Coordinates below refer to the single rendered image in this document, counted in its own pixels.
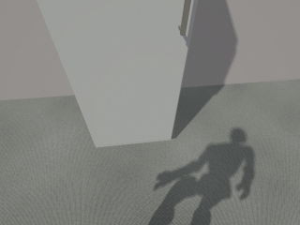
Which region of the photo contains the fridge door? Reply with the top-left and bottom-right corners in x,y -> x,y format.
38,0 -> 197,146

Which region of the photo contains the handle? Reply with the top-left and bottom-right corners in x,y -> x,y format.
178,0 -> 191,36

